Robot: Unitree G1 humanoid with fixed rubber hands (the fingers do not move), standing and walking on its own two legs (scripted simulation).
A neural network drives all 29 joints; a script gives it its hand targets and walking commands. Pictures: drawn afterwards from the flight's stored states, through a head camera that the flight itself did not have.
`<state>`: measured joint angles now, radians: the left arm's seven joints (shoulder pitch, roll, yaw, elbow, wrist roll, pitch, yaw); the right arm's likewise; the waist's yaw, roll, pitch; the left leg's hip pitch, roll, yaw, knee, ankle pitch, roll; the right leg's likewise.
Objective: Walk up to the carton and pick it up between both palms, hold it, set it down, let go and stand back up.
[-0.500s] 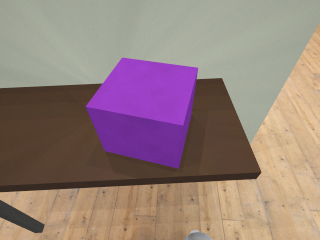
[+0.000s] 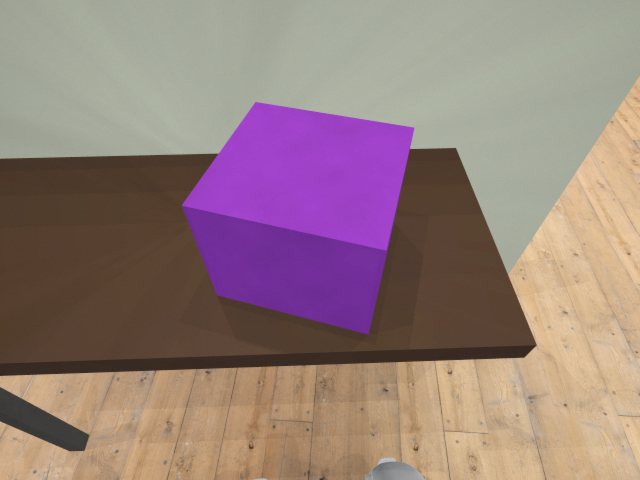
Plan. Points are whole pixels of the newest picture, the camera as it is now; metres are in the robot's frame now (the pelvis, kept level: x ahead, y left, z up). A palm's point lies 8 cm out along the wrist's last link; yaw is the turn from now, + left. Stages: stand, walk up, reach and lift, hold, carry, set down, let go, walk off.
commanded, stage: walk up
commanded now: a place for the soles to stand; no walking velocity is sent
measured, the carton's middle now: (310, 215) +0.48 +0.01 +0.04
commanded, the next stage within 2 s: reach and lift in 1.64 s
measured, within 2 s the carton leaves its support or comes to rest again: neither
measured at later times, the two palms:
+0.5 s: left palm out of the picture +0.08 +0.32 -0.10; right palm out of the picture +0.06 -0.31 -0.10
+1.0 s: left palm out of the picture +0.08 +0.32 -0.10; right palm out of the picture +0.07 -0.31 -0.10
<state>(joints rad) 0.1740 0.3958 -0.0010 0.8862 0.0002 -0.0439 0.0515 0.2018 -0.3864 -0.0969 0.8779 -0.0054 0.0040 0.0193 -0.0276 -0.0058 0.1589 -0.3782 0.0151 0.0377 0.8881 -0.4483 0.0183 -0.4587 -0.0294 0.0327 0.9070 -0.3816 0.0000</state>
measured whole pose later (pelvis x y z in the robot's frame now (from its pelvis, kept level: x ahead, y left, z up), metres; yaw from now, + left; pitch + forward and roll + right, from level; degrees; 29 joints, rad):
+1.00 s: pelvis -0.01 +0.01 +0.00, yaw +1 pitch -3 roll +0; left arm 0.20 0.40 0.00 0.90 0.00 -0.05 0.02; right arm 0.19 -0.39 -0.09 0.89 -0.01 -0.01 0.02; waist -0.03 0.00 0.15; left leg -0.37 0.02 0.04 0.88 -0.46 0.01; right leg -0.44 -0.03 0.03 0.87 -0.37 0.02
